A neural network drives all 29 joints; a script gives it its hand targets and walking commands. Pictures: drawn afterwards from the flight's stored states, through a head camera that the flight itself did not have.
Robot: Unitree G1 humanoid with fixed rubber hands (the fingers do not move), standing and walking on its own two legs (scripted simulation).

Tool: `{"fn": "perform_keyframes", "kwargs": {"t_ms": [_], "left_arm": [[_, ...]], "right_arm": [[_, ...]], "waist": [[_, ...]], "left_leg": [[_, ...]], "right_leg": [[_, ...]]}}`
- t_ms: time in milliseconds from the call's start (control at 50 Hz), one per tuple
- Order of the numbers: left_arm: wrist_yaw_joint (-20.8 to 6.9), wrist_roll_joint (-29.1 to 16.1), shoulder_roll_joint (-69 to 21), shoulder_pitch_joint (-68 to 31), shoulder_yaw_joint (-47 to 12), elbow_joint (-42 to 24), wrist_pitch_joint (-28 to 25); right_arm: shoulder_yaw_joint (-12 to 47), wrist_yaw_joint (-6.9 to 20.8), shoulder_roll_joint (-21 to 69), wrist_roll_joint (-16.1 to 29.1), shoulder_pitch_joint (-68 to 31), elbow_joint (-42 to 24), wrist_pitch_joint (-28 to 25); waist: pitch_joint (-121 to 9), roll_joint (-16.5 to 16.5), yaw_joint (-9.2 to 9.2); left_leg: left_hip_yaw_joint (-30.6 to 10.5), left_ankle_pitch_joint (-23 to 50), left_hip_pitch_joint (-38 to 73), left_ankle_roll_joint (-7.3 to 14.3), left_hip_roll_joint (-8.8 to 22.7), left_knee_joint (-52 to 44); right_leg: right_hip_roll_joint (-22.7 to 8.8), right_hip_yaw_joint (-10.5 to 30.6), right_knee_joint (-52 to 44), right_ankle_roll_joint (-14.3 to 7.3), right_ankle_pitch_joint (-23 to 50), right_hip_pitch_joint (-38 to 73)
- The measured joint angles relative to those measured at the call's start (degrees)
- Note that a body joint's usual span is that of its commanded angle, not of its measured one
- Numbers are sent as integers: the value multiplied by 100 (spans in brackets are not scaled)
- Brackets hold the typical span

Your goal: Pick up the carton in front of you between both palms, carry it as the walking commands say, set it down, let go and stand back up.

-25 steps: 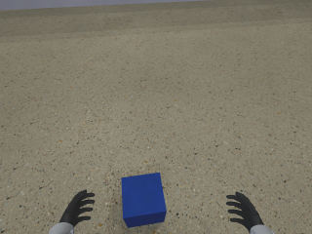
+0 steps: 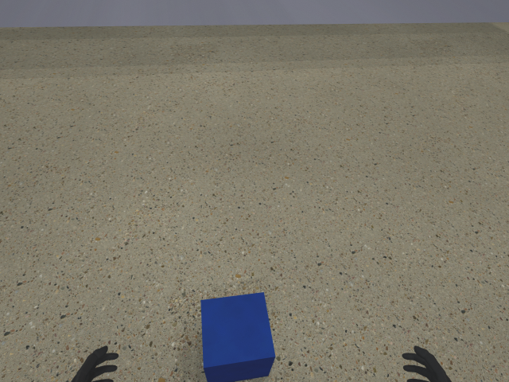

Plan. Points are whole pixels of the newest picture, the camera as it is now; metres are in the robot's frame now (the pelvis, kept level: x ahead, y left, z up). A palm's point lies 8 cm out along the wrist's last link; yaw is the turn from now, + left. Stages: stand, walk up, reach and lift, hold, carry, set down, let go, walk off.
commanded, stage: stand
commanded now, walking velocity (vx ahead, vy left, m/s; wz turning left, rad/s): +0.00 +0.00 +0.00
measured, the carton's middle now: (235, 339) +0.38 +0.04 -0.64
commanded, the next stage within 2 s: none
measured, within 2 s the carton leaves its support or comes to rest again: neither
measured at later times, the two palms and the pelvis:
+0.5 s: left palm out of the picture +0.07 +0.29 -0.11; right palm out of the picture +0.09 -0.27 -0.09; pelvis -0.01 +0.01 +0.00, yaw +1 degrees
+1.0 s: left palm out of the picture +0.04 +0.29 -0.11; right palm out of the picture +0.06 -0.29 -0.10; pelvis -0.02 +0.00 +0.01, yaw +2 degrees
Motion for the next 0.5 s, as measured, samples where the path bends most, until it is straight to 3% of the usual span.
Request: {"fn": "perform_keyframes", "kwargs": {"t_ms": [500], "left_arm": [[103, -11, 118, 134, -151, 770, -122]], "right_arm": [[162, -18, -39, 60, -59, 749, -2]], "waist": [[120, 82, 6]], "left_leg": [[-32, 253, 82, 63, -82, -222]], "right_leg": [[-102, -61, -190, 75, 201, 95]]}}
